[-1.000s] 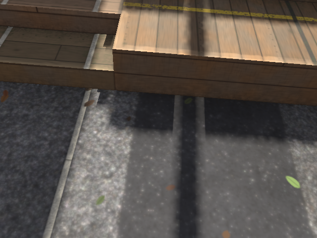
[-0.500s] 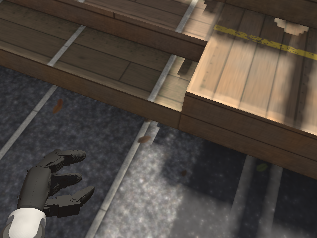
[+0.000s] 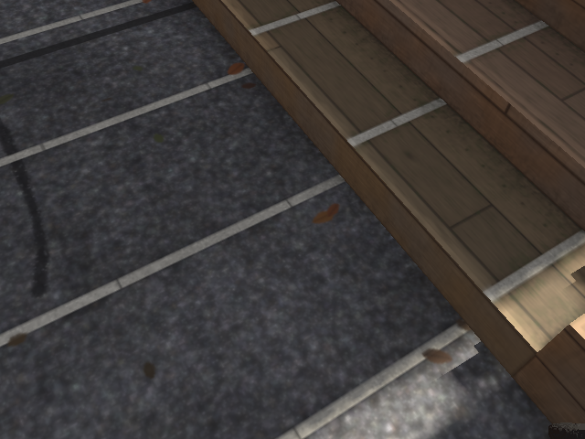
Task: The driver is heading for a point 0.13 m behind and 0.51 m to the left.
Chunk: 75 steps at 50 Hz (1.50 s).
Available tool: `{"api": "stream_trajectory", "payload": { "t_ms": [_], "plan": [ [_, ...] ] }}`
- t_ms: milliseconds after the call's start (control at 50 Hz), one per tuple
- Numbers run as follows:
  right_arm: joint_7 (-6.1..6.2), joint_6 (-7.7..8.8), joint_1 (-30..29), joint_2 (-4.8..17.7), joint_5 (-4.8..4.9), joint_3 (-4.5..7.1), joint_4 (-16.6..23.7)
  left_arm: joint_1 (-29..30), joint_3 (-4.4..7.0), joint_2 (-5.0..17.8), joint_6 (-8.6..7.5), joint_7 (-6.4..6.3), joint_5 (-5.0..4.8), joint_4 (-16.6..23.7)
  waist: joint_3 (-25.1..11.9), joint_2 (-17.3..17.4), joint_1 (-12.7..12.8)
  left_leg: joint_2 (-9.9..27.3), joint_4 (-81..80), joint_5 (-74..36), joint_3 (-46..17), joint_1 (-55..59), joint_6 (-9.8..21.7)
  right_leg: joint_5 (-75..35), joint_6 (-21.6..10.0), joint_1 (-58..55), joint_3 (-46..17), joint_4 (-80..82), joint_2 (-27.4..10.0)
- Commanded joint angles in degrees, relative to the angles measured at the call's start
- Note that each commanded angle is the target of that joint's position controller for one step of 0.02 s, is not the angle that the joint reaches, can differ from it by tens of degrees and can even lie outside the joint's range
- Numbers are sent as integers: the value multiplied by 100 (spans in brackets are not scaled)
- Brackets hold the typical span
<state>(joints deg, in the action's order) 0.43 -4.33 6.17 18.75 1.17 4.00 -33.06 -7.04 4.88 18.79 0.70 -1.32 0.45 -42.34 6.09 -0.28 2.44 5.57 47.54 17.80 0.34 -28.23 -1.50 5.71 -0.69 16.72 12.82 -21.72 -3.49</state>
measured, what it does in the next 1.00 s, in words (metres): walks ahead, turning left: left foot, then right foot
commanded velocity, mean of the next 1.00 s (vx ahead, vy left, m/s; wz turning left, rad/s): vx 0.52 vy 0.00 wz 0.62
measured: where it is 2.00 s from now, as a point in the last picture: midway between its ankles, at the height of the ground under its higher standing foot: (172, 368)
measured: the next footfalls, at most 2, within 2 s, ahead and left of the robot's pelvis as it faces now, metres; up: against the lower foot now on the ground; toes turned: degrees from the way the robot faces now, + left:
left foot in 0.06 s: +0.06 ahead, +0.13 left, +0.00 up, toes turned +7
right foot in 0.50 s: +0.24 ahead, -0.06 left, +0.00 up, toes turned +29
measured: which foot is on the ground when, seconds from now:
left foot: up 0.00-0.04, down 0.06-0.48, up 0.50-0.88, down 0.90-1.00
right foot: down 0.00-0.06, up 0.08-0.48, down 0.50-0.90, up 0.92-1.00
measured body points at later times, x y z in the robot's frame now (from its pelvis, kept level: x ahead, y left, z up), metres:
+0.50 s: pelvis +0.14 +0.02 -0.01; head +0.14 +0.05 +0.44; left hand +0.21 +0.36 -0.08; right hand +0.35 -0.20 -0.09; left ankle +0.02 +0.13 -0.74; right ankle +0.20 -0.08 -0.74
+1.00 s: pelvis +0.40 +0.20 -0.02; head +0.45 +0.23 +0.42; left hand +0.24 +0.42 -0.15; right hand +0.71 +0.13 -0.11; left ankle +0.47 +0.34 -0.74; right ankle +0.29 -0.04 -0.62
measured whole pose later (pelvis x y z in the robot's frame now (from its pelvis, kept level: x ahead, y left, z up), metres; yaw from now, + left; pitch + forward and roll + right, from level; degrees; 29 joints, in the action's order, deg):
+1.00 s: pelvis +0.40 +0.20 -0.02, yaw +35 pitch +3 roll +0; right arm -2.5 4.2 3.9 16.0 -0.3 1.8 -34.7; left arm -23.0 0.4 15.1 -3.8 -0.5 0.3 -48.3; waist 4.8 0.8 3.3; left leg -4.6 32.1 3.3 -0.4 -31.2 3.7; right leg 29.9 2.5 11.6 -2.9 -68.4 0.0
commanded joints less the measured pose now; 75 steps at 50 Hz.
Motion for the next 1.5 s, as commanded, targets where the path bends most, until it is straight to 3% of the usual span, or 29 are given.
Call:
{"api": "stream_trajectory", "payload": {
  "t_ms": [20, 60, 80, 100, 120, 180, 360, 480, 500, 520, 540, 600, 660, 780, 860, 900, 920, 940, 960, 1000, 1040, 1160, 1240, 1340, 1360, 1380, 1400, 1440, 1500],
  "plan": [
    [-73, -12, 405, 607, -3, 265, 260, 422, 236, 903, -57, 46, -101, 361, -1203, -759, -333, -196, -1048, -194, 389, 1017, 263, 263, -803, -689, -746, 475, -1493],
    [-12, -41, 1007, 878, -12, 447, 14, 109, 183, 612, -2, 90, -139, 174, -1155, -250, -529, -360, -2075, -681, 51, 2105, 687, 1041, -208, -6, -328, -616, -1144],
    [101, -11, 1378, 1577, -15, 637, 0, -38, 119, 354, 38, 123, 25, 238, -851, 1460, -459, 909, -2665, -2548, -2040, 2892, 1340, 2670, 442, 1634, 217, -2606, -375],
    [100, 155, 1010, 1900, -232, 643, 235, 549, 91, 314, -19, 66, 153, 716, -1075, 1704, -414, 1433, -2845, -2210, -3502, 2508, 2263, 3107, 620, 2695, -950, -3723, 239],
    [66, 307, 741, 1612, -262, 605, 263, 931, 146, 511, -42, 17, 71, 771, -1060, 1015, -495, 1224, -3016, -1889, -3077, 2422, 2142, 2670, 486, 2811, -1513, -4167, 221],
    [60, 477, 603, 1063, 90, 408, 171, 547, 252, 693, -226, 59, -30, 529, -1091, 717, -245, 769, -3445, 1820, -2921, 2229, 1563, 1292, 249, 2667, -1782, -3679, 109],
    [169, 573, 965, 980, 75, 317, 143, 1187, 103, 251, -657, 311, -198, 679, -616, 1117, -445, 73, -3230, 1089, -2761, 1435, 1429, 730, 496, 1154, -1724, -1301, 698],
    [66, 593, 1079, 246, 18, 13, 135, -258, 172, 383, -778, 318, -191, 322, -917, 803, 40, -199, -1899, 1415, -2660, 459, 1115, 626, 104, -1274, -1513, -568, 324],
    [18, 637, 1075, -199, -46, -141, 161, -1141, 221, 614, -823, 295, -58, 180, -1332, -15, 394, -709, -65, 1465, -1985, -385, 828, 1440, -218, -2470, -2572, -389, -514],
    [41, 773, 1163, -312, 236, -204, 536, -1637, 344, 1275, -835, 344, 128, 86, -1329, -1681, 258, -1071, 1653, 1428, -1410, -2123, 620, 3781, -1114, -3149, -5574, 661, -1834],
    [64, 829, 937, 265, 311, -96, 452, -1365, 305, 1032, -819, 380, -13, 118, -672, -1171, 255, -632, 2469, 1034, -1203, -2981, 564, 4748, -1313, -2836, -6081, 937, -2106],
    [24, 925, 327, 212, 16, -93, 366, -1534, 67, 415, -737, 292, -33, 0, -79, -388, 260, -365, 2682, -28, -1112, -3118, 592, 3252, -1048, -2188, -4274, 866, -1328],
    [-65, 931, 138, -6, 83, -135, 410, -1632, -98, 73, -745, 265, -32, -166, 121, -680, 51, -173, 2258, -501, -905, -2860, 513, 2342, -941, -1582, -3327, 1202, -953],
    [-319, 1128, -1094, -487, -113, -351, 758, -1980, -188, 289, -608, 101, -128, -542, 309, -388, 255, -413, -435, -2073, 367, -1032, 263, -1911, -717, -604, -1611, 1569, -486],
    [-446, 1147, -514, 111, -53, -65, 566, -2226, -140, 745, -539, 54, -182, -721, -467, -1010, -229, -999, -1553, -2278, 409, 524, 556, -4538, -472, -1786, -1400, 586, -742],
    [-335, 999, 1239, 493, -59, 133, -43, -1874, -95, 878, -470, -11, -86, -624, -1370, -930, -1217, -952, -1986, -3110, 257, 2567, 863, -5050, -94, -1481, -984, -1460, -599],
    [-236, 888, 1971, 860, -147, 196, -250, -1891, -158, 550, -491, -66, 120, -307, -2126, 27, -1254, -33, -1380, -4798, -923, 4365, 1054, -2329, 119, -174, -919, -3348, -201],
    [-277, 928, 1641, 1182, -255, 128, -197, -3243, -476, -354, -540, 93, 175, -331, -3377, 1679, -283, 1817, -1237, -6324, -3628, 6142, 2490, 3201, 401, 1651, -1494, -5833, 620],
    [-258, 868, 1667, 794, -244, 165, -34, -2702, -309, 468, -602, 136, 65, -386, -3992, 746, -843, 1462, -1782, -5498, -3859, 5620, 2420, 2877, 379, 1544, -2132, -6266, 533],
    [-220, 806, 766, 652, -39, 136, 8, -1428, -260, 530, -600, 20, -60, 150, -2105, 25, -523, 714, -2266, -4650, -2581, 3706, 1973, 2191, 316, 2049, -1881, -5660, 175],
    [-163, 781, 490, 655, -146, 149, 52, -1375, -213, 546, -467, -50, 9, 268, -1420, 37, -119, 465, -2755, -4341, -2323, 2178, 1946, 1843, 380, 1643, -1935, -5297, 48],
    [14, 593, 222, 844, -120, 254, -16, -820, -250, 301, -185, -128, 140, 567, -1375, 342, 136, -18, -2821, -3634, -2112, 435, 1777, 1261, 641, 1006, -1836, -3605, 350],
    [170, 356, 218, 903, -14, 288, 14, -62, -241, 324, -110, -95, 50, 837, -1331, 542, -54, -369, -2769, -1374, -2520, 392, 1359, 607, 652, 859, -2034, -2580, 620],
    [221, 216, 263, 751, 42, 289, 78, -168, -97, 496, -276, -11, -47, 795, -1244, 970, 16, -547, -2043, -1066, -3146, 869, 969, 291, 469, -102, -2146, -483, 606],
    [203, 192, 568, 443, 73, 212, 34, -299, -34, 657, -293, -13, 3, 738, -1374, 502, -71, -933, -1299, 224, -2782, 571, 707, -126, 184, -794, -2416, 107, -68],
    [199, 177, 1184, 151, 59, 147, 34, -16, 47, 1103, -208, -51, 181, 891, -1504, -1048, -535, -1768, -17, 1884, -1647, -444, 345, -1115, -592, -1583, -3829, 123, -1537],
    [158, 263, 1178, 697, 2, 274, 118, -39, 51, 924, -189, -41, 304, 904, -1519, -1628, -503, -1433, 1059, 1830, -1381, -890, 110, -961, -1198, -1257, -4831, 427, -2113],
    [164, 182, 974, 1147, 29, 440, -58, 378, -58, 411, -162, -108, 182, 1017, -1019, -852, -464, -930, 1900, 917, -1025, -942, -176, -136, -1007, -796, -3610, 382, -1478],
    [173, 31, 961, 705, 37, 350, -27, 473, -94, 307, -84, -217, 78, 998, -716, -715, -421, -700, 2549, 347, -506, -981, -383, -328, -871, -530, -2440, 484, -1013]
  ]
}}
